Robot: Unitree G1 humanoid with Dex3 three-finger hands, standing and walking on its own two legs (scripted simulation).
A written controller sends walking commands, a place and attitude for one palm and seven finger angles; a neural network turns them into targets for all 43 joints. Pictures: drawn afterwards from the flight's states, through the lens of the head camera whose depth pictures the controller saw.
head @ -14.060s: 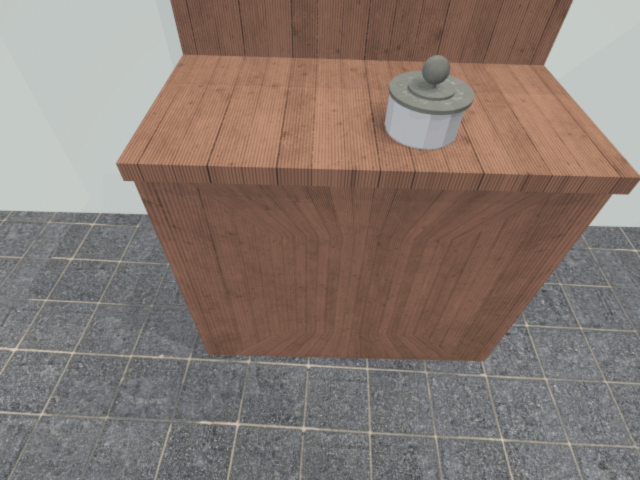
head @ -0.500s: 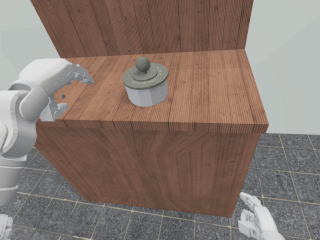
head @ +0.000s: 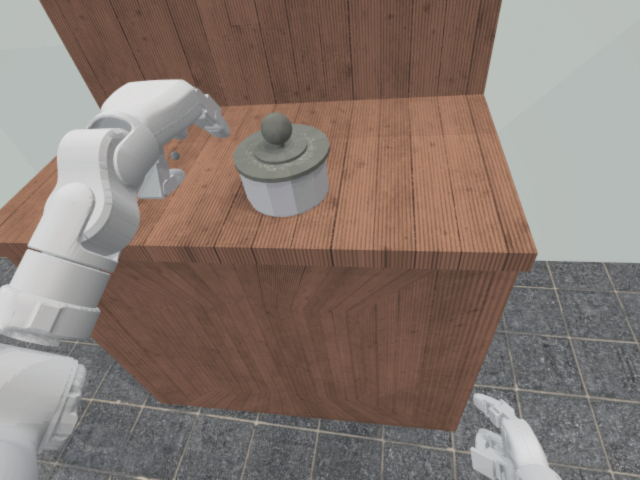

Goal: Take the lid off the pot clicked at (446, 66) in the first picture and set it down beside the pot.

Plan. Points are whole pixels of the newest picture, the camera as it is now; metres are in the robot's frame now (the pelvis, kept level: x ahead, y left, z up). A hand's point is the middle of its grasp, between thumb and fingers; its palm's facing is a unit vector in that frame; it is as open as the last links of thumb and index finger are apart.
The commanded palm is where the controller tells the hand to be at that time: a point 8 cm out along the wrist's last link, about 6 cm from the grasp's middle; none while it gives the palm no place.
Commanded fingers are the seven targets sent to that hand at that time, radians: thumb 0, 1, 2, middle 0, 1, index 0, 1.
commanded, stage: move the open hand above the knob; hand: left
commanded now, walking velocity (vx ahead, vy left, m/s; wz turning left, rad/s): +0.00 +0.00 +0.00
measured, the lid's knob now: (276, 128) +0.57 +0.11 +0.17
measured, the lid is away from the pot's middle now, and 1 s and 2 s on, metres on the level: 0.00 0.00 0.00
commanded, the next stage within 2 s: lower the open fingers around the knob in 1.74 s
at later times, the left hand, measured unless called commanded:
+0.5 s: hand (219, 120) +0.45 +0.15 +0.26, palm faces -0.12 +0.00 -0.99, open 10.1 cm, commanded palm +0.44 +0.15 +0.31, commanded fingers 0.00 -0.41 1.74 -0.88 -0.08 -0.88 -0.08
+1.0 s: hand (257, 87) +0.53 +0.12 +0.26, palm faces -0.22 -0.01 -0.97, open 10.1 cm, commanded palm +0.53 +0.12 +0.31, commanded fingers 0.00 -0.41 1.74 -0.88 -0.08 -0.88 -0.08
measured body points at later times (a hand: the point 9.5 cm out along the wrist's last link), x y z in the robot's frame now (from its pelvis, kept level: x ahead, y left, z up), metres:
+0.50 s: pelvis +0.02 +0.00 +0.00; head +0.02 -0.05 +0.45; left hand +0.45 +0.14 +0.31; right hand +0.20 -0.23 -0.12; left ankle +0.02 +0.12 -0.74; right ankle +0.04 -0.12 -0.74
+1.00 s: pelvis +0.04 +0.01 +0.00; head +0.07 -0.02 +0.45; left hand +0.54 +0.11 +0.31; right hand +0.11 -0.25 -0.14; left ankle +0.02 +0.12 -0.74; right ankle +0.04 -0.12 -0.74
